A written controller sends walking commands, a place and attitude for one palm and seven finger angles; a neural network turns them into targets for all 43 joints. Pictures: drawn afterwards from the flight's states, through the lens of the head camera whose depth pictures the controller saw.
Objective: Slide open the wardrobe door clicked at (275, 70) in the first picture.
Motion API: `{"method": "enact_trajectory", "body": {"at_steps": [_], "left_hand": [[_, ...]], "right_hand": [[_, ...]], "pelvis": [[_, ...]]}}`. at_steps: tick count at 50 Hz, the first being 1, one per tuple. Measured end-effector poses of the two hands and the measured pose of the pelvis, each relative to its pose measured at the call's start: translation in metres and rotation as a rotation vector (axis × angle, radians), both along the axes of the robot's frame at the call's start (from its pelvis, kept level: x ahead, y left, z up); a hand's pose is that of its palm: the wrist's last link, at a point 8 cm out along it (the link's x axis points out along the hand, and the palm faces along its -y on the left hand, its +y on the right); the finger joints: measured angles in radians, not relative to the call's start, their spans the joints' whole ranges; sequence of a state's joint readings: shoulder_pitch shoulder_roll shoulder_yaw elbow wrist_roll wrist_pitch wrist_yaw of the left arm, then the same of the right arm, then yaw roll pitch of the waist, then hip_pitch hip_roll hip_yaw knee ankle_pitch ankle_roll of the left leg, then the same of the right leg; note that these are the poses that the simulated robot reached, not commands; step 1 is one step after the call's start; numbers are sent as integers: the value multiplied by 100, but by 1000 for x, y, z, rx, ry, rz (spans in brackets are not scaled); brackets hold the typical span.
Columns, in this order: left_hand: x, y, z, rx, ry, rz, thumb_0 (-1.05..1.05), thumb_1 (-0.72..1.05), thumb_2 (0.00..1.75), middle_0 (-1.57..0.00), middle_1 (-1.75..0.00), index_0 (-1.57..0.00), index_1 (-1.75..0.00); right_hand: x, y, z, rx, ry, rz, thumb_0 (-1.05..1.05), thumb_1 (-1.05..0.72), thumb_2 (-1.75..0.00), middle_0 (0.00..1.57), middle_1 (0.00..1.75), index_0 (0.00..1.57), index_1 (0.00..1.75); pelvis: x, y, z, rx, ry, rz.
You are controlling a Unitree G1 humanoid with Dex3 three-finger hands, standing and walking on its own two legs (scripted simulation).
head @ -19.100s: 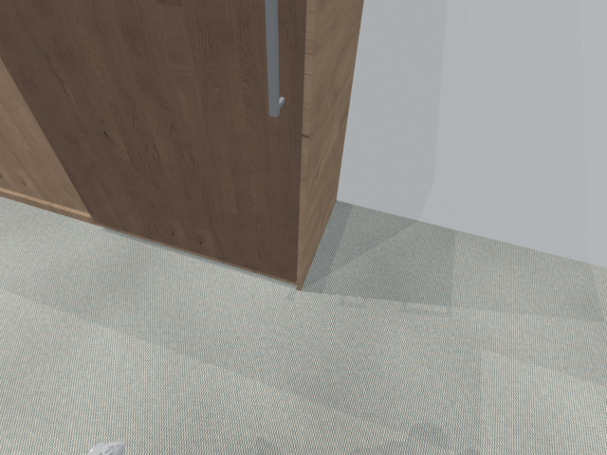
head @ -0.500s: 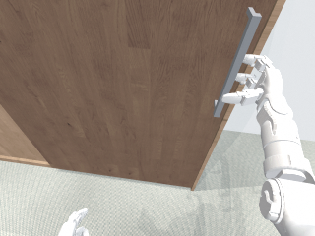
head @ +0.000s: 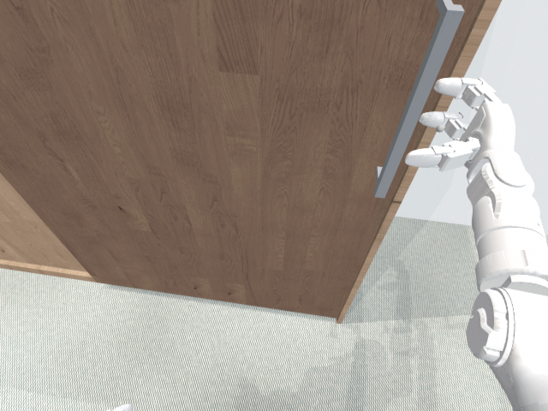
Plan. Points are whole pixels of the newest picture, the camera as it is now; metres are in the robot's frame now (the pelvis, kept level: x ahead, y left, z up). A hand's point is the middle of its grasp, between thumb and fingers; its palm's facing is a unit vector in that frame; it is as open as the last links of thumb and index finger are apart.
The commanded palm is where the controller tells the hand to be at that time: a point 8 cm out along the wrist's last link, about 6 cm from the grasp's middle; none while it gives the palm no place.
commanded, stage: slide the fingers in behind the handle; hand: right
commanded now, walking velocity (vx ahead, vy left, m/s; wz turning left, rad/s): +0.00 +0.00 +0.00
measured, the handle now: (405, 115) +0.51 -0.13 +0.18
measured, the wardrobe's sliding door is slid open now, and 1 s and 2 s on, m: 0.00 0.00 0.00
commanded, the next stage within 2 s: grip the handle and tug to test in 1.68 s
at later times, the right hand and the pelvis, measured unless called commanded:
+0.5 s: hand (422, 134) +0.45 -0.14 +0.19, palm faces +0.03 +1.00 +0.03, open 14.0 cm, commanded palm +0.42 -0.19 +0.19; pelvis +0.01 +0.00 +0.00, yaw +1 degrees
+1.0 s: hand (408, 136) +0.44 -0.12 +0.19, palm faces +0.06 +1.00 +0.01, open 14.2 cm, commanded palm +0.42 -0.16 +0.19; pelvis +0.00 +0.01 +0.00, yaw +0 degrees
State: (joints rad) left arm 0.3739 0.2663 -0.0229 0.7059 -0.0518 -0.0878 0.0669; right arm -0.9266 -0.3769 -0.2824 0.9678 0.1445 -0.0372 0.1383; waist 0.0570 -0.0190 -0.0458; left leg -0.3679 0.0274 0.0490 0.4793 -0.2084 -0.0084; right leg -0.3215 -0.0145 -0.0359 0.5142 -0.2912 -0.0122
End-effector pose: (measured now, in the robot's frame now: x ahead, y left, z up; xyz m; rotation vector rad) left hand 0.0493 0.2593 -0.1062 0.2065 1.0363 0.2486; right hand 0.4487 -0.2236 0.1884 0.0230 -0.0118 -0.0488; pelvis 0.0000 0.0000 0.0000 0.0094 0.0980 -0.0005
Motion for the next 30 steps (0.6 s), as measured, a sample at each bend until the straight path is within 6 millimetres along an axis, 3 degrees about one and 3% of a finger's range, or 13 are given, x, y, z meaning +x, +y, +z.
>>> {"method": "enact_trajectory", "body": {"at_steps": [15,30], "left_hand": [[36,-18,4,-42,-104,-28,1,90,90,-20,-30,-20,-30],[71,-18,10,-53,-158,-68,1,90,90,-20,-30,-20,-30]], "right_hand": [[-7,18,-8,8,-10,20,-2,50,-30,30,121,31,120],[-24,34,3,-6,-12,17,-2,50,-30,30,120,30,120]], "pelvis": [[5,-5,0,-1,-14,16],[9,0,2,-1,-45,4]]}}
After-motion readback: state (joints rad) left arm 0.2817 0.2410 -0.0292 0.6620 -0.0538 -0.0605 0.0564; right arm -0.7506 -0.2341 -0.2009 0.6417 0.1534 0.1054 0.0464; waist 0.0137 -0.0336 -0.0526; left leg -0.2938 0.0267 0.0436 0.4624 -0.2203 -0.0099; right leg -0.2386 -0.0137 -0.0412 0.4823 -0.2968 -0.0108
